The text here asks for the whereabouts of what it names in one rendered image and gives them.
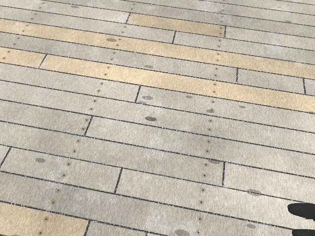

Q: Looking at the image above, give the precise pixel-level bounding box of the right robot hand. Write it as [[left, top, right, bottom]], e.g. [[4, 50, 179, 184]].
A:
[[287, 203, 315, 236]]

